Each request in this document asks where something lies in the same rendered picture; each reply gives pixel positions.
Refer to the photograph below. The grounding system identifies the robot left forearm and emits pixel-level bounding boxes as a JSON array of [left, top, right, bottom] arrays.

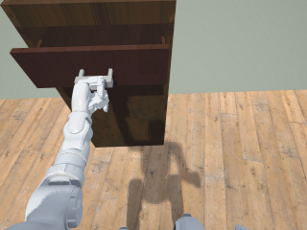
[[25, 111, 93, 222]]

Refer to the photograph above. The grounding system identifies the right robot thigh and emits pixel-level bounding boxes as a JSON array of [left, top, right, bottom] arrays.
[[176, 217, 205, 230]]

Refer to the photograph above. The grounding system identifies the right robot shin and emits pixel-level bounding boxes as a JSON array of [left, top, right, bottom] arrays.
[[181, 213, 192, 218]]

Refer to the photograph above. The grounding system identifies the cabinet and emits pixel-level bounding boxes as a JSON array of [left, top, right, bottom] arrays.
[[0, 0, 177, 148]]

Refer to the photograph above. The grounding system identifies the robot left upper arm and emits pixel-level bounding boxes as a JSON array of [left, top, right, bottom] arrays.
[[5, 185, 83, 230]]

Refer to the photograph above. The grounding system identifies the handle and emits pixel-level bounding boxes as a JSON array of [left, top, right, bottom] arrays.
[[74, 68, 113, 88]]

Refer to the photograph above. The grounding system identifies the left robot hand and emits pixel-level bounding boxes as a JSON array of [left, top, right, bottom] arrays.
[[71, 76, 109, 117]]

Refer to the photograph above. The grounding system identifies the drawer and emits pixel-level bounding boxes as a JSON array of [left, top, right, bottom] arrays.
[[10, 23, 169, 88]]

